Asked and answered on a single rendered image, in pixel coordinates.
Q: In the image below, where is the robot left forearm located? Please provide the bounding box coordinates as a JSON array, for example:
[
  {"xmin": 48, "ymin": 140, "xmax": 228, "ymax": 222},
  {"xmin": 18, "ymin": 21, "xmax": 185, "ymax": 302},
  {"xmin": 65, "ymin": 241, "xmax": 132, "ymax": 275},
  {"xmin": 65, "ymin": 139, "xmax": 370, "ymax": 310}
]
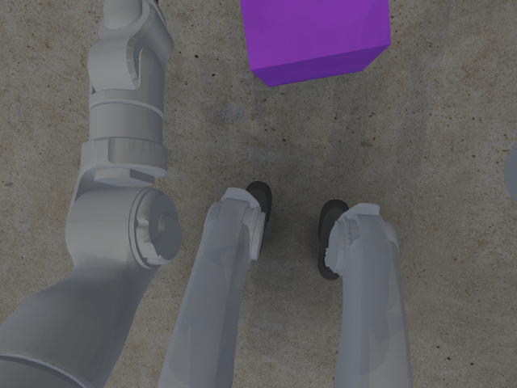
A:
[{"xmin": 65, "ymin": 0, "xmax": 174, "ymax": 248}]

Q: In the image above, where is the robot right thigh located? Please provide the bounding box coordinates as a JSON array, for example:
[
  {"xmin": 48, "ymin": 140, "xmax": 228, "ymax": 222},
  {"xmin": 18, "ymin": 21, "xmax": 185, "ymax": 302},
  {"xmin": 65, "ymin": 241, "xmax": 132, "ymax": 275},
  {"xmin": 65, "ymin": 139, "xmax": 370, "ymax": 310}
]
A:
[{"xmin": 330, "ymin": 214, "xmax": 413, "ymax": 388}]

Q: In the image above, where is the carton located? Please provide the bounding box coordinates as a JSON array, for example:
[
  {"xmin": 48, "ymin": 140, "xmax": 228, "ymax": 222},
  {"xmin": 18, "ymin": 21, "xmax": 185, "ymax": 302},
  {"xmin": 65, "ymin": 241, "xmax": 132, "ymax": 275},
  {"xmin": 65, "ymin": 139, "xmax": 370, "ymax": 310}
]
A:
[{"xmin": 240, "ymin": 0, "xmax": 391, "ymax": 87}]

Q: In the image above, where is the robot left foot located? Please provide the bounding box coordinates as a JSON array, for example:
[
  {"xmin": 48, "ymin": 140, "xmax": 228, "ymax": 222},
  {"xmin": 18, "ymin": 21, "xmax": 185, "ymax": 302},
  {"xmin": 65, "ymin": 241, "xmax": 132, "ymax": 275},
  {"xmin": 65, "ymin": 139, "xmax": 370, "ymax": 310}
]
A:
[{"xmin": 246, "ymin": 181, "xmax": 272, "ymax": 253}]

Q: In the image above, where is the robot left upper arm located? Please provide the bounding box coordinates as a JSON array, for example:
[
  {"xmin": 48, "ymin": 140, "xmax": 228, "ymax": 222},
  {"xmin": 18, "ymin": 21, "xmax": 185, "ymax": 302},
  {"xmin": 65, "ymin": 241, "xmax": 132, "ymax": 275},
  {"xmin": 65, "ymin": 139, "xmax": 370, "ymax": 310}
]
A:
[{"xmin": 0, "ymin": 187, "xmax": 183, "ymax": 388}]

